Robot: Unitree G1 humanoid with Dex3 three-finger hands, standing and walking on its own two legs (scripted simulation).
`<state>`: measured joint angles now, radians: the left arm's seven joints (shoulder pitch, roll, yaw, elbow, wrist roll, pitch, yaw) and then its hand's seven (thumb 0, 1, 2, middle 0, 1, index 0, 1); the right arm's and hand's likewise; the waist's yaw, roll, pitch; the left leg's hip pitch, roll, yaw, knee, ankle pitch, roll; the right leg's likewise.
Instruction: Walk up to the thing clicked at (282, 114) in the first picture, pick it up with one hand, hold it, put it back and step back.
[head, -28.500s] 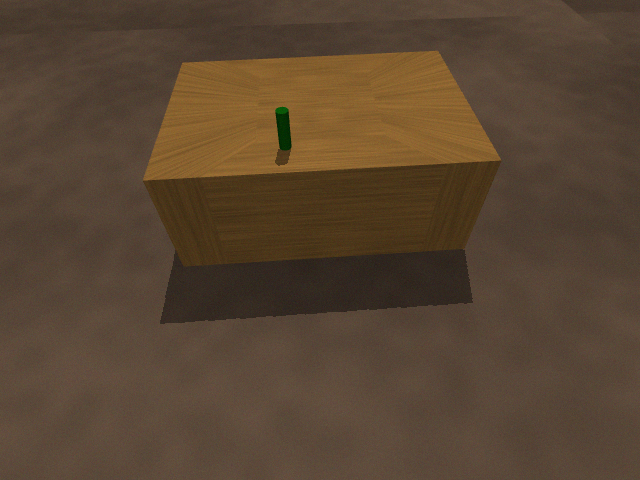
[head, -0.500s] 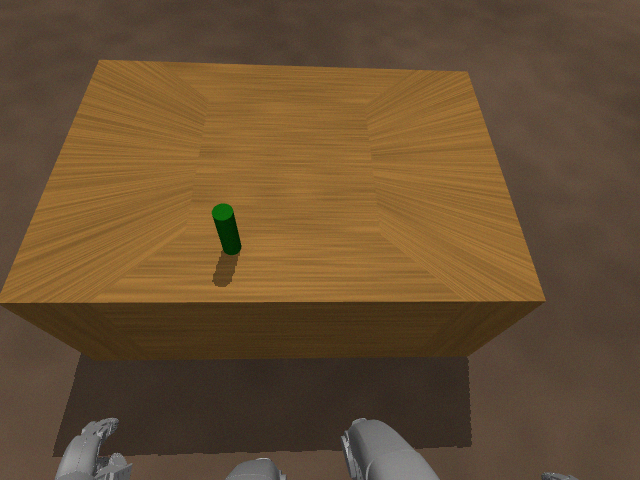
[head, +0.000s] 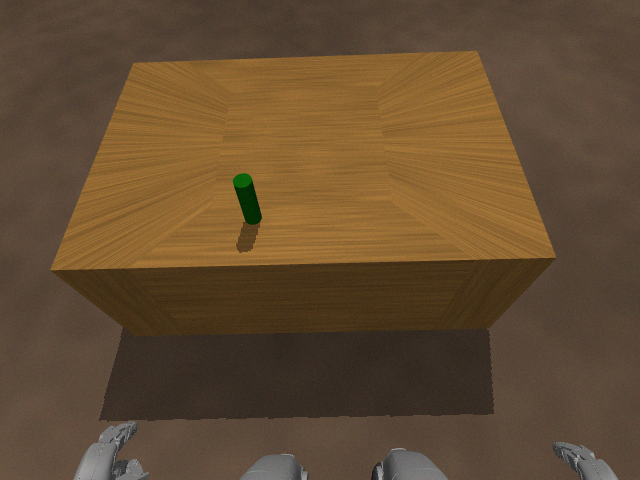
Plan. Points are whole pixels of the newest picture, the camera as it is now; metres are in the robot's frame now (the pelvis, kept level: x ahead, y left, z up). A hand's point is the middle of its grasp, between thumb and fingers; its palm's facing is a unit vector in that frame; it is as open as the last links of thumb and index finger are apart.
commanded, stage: step back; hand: left
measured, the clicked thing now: (248, 200) +0.68 +0.19 -0.24
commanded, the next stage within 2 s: none
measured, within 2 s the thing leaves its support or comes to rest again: neither
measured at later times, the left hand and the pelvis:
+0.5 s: hand out of the picture -0.07 +0.24 -0.15, palm faces -0.08 -0.91 -0.40, open 7.4 cm; pelvis -0.16 -0.03 -0.01, yaw -4 degrees
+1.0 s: hand out of the picture -0.18 +0.23 -0.14, palm faces -0.02 -0.92 -0.38, open 7.4 cm; pelvis -0.31 -0.04 +0.00, yaw -1 degrees
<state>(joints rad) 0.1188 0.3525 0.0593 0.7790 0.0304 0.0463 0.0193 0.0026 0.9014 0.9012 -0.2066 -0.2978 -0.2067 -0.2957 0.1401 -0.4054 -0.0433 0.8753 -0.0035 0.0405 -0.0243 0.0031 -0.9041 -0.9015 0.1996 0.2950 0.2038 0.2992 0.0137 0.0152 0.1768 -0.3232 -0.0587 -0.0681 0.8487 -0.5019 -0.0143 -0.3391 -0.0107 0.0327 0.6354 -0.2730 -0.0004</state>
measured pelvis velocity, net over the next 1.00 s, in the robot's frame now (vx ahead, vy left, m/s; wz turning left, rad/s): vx -0.31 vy -0.04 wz -0.02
